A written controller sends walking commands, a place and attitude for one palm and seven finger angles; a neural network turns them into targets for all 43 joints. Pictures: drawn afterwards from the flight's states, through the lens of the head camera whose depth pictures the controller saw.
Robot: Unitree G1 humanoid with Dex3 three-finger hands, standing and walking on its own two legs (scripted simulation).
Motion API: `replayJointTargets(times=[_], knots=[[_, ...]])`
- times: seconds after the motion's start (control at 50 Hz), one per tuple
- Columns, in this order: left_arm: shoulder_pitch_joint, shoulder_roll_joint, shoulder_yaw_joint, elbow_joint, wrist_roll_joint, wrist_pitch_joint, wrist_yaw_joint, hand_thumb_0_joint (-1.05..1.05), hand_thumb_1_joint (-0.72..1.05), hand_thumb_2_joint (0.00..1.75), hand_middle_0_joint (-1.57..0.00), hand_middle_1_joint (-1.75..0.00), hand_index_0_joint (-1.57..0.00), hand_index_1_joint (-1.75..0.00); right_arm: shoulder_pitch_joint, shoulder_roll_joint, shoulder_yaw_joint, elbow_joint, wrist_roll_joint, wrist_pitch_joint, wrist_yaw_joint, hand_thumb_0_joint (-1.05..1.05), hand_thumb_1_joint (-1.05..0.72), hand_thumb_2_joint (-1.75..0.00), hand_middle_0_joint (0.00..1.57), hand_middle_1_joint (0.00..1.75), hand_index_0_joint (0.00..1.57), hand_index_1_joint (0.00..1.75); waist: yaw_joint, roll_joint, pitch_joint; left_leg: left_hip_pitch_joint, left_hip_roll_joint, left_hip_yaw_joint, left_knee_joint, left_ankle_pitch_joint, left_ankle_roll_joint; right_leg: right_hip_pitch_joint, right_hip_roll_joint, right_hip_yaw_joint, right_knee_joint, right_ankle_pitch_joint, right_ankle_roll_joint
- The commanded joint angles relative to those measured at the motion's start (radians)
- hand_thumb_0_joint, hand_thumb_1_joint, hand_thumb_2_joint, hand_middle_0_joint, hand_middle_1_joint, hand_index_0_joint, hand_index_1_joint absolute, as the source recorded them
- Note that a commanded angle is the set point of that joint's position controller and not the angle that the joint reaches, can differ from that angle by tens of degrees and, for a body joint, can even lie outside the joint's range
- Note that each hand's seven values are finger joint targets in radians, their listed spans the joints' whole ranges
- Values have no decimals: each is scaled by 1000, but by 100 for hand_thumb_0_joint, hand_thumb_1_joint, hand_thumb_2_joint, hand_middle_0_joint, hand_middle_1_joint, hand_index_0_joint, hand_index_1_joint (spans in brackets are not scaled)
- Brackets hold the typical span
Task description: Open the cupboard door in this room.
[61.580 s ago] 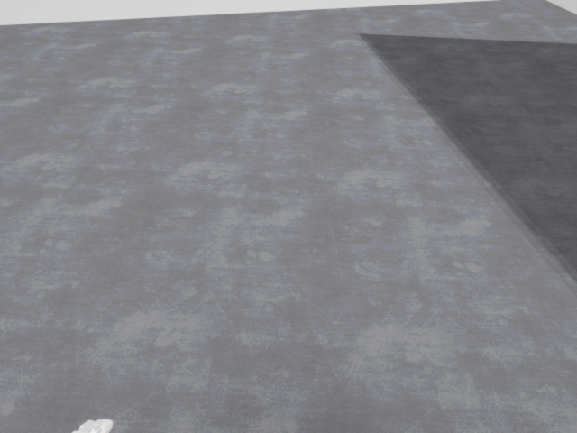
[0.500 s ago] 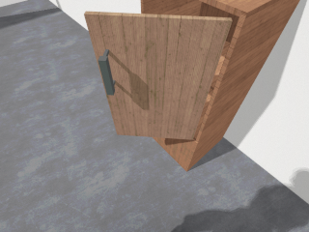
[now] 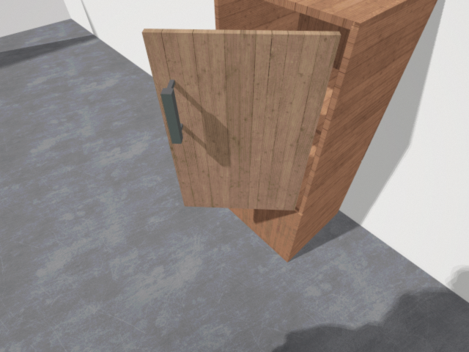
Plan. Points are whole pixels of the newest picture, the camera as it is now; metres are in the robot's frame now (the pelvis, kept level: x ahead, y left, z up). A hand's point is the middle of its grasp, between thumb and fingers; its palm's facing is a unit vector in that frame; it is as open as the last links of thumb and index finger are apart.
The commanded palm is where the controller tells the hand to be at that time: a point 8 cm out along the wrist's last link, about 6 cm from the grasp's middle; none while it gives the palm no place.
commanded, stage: look again from close up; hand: left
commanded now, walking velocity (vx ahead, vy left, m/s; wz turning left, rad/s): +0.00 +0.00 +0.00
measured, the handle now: (174, 112) +0.60 +0.18 +0.08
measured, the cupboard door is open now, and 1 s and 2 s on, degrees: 45 45 45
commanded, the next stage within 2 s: raise the hand with hooked fingers in 0.56 s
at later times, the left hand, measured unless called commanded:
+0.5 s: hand out of the picture +0.06 +0.18 -0.17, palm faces -0.01 -0.98 -0.22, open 7.4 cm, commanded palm none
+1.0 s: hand (139, 314) +0.19 +0.18 -0.04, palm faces +0.00 -1.00 -0.04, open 8.2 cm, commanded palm +0.16 +0.24 -0.03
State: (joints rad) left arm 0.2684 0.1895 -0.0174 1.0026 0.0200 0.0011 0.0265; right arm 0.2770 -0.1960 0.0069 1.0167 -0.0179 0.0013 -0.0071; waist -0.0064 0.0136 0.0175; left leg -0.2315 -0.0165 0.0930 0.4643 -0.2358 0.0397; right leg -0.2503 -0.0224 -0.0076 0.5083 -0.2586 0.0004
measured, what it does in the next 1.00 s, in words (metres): lowers itself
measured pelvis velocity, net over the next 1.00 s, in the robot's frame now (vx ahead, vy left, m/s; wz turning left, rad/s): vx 0.00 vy -0.03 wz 0.04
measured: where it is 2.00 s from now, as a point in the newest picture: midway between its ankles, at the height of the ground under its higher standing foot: outside the picture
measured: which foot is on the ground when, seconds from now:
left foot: down 0.00-1.00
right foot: down 0.00-1.00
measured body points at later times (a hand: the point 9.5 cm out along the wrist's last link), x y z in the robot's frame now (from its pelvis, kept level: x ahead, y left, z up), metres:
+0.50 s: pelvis +0.03 -0.01 +0.00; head +0.05 -0.01 +0.45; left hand +0.06 +0.23 -0.15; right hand +0.07 -0.25 -0.15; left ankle +0.01 +0.09 -0.74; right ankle +0.01 -0.12 -0.74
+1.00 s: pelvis +0.00 -0.03 -0.06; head +0.04 -0.03 +0.38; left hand +0.18 +0.23 -0.03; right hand +0.22 -0.27 -0.11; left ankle +0.01 +0.09 -0.74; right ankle +0.01 -0.12 -0.74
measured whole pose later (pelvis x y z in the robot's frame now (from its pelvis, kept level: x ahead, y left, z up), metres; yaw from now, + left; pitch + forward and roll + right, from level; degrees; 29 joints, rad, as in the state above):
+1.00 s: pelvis +0.00 -0.03 -0.06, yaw +3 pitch +12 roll +1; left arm 0.33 0.22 0.21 0.26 -0.29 -0.56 -0.43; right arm 0.15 -0.27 -0.06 0.57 0.03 -0.26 -0.02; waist 0.01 -0.03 -0.13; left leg -0.74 0.01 0.05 0.99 -0.46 0.00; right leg -0.73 -0.02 -0.06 1.03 -0.49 -0.04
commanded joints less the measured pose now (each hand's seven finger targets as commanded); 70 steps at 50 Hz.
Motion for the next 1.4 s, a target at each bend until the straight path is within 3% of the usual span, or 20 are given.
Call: replayJointTargets(times=[0.0,0.2,0.62,0.64,0.66,0.68,0.7,0.72,0.74,0.78,0.8,0.84,0.88,0.9,0.94,0.98,1.02,1.12,1.3,1.38], knots=[[13,129,27,-33,-4,-28,3,0,90,90,-20,-30,-20,-30,2,-120,-26,-33,0,-34,-7,0,-90,-90,20,30,20,30,3,-31,31,-20,121,-159,-147,-99,15,-7,-62,101,-117,-47,-50],[21,139,23,36,-7,-34,6,0,90,90,-20,-30,-20,-30,-2,-121,-20,37,7,-42,-15,0,-90,-90,20,30,20,30,5,-28,9,51,126,-128,-103,93,8,29,-79,102,-107,124,-46],[-36,175,36,36,-6,-36,6,0,90,90,-20,-30,-20,-30,-77,-150,-26,57,4,-45,-22,0,-90,-90,20,30,20,30,11,-20,-12,96,134,-121,-94,234,-2,77,-94,97,-105,290,-44],[71,112,29,66,-1,-38,49,0,90,90,-20,-30,-20,-30,-105,-129,-30,-8,17,-38,-16,0,-90,-90,20,30,20,30,27,-4,1,48,150,-63,102,278,-35,65,-149,128,-103,540,-5],[-705,440,323,-1436,-170,-245,41,0,88,89,-20,-32,-20,-32,-64,-241,-68,-339,62,-175,-41,0,-90,-90,20,30,20,30,-52,127,-497,253,19,-120,-18,523,-28,157,-36,13,2,587,-54],[-111,316,257,-1136,-92,-209,43,0,85,88,-20,-33,-20,-33,-115,-179,-48,-326,32,-271,-77,0,-90,-90,20,30,20,30,46,280,-435,389,85,-141,-23,712,-19,56,7,-15,69,344,-54],[147,77,129,-998,-160,-104,45,0,83,87,-21,-34,-21,-34,-124,-140,-45,-322,43,-291,-65,0,-90,-90,20,30,20,30,4,265,-296,302,83,-134,-15,724,-64,-38,5,-80,75,111,-37],[95,-6,103,-959,-174,-111,22,0,81,86,-21,-36,-21,-36,-69,-142,-62,-302,49,-293,-49,0,-90,-90,20,30,20,30,-38,102,-146,208,91,-135,17,640,-58,-121,10,-80,34,94,-21],[78,10,135,-969,-197,-166,-9,0,78,85,-21,-37,-21,-37,-87,-173,-89,-353,34,-301,-41,0,-90,-90,20,30,20,30,-31,8,-52,91,80,-147,71,510,-50,-166,16,-94,27,113,-15],[243,11,201,-795,-228,-296,-99,0,74,83,-21,-40,-21,-40,-106,-188,-103,-389,19,-292,-34,0,-90,-90,20,30,20,30,-7,-215,-37,-136,37,-119,180,261,-41,-240,24,-115,105,187,-8],[316,3,216,-730,-240,-371,-162,0,71,82,-21,-42,-21,-42,-119,-186,-107,-416,26,-295,-23,0,-90,-90,20,30,20,30,29,-205,-40,-215,18,-102,226,216,-49,-253,18,-103,167,198,-16],[315,12,214,-770,-276,-534,-293,0,67,80,-22,-45,-22,-45,-156,-183,-108,-475,25,-306,-5,0,-90,-90,20,30,20,30,55,-167,-149,-328,-1,-78,330,123,-55,-315,16,-76,292,163,-25],[230,120,287,-789,-296,-656,-418,0,62,78,-22,-48,-22,-48,-165,-192,-111,-523,32,-323,3,0,-90,-90,20,30,20,30,50,-126,-239,-428,-11,-75,427,52,-52,-356,5,-19,365,105,-28],[204,191,353,-772,-311,-664,-462,0,60,77,-22,-50,-22,-50,-154,-197,-114,-542,40,-321,1,0,-90,-90,20,30,20,30,62,-73,-253,-463,-13,-70,461,34,-48,-361,-2,24,380,72,-33],[113,218,389,-868,-376,-618,-506,0,55,75,-22,-53,-22,-53,-163,-195,-103,-614,56,-313,-11,0,-90,-90,20,30,20,30,62,-20,-329,-501,-21,-55,460,-96,-40,-360,-5,60,344,-168,-24],[17,218,379,-1015,-421,-586,-501,0,50,73,-23,-55,-23,-55,-167,-187,-92,-656,69,-313,-36,0,-90,-90,20,30,20,30,43,-13,-321,-512,-15,-57,509,-130,-21,-370,-11,125,287,-272,-9],[-72,234,368,-1162,-419,-572,-477,0,46,71,-23,-58,-23,-58,-112,-183,-84,-649,63,-310,-52,0,-90,-90,20,30,20,30,18,6,-384,-462,9,-82,527,-61,-10,-348,0,130,302,-147,-3],[-139,246,312,-1189,-364,-512,-450,0,34,66,-24,-66,-24,-66,-73,-183,-62,-592,58,-306,-79,0,-90,-90,20,30,20,30,-41,46,-301,-435,28,-113,514,-21,1,-390,24,81,307,-44,-8],[-37,332,468,-998,-430,-359,-496,0,13,57,-25,-80,-25,-80,-98,-179,-41,-602,64,-297,-82,0,-90,-90,20,30,20,30,37,-17,-317,-430,16,-122,417,8,-13,-227,6,83,228,-19,10],[-48,294,432,-1027,-426,-384,-480,0,4,53,-26,-86,-26,-86,-81,-181,-43,-598,64,-315,-71,0,-90,-90,20,30,20,30,23,-9,-298,-375,16,-118,363,4,-11,-258,21,31,220,-36,0]])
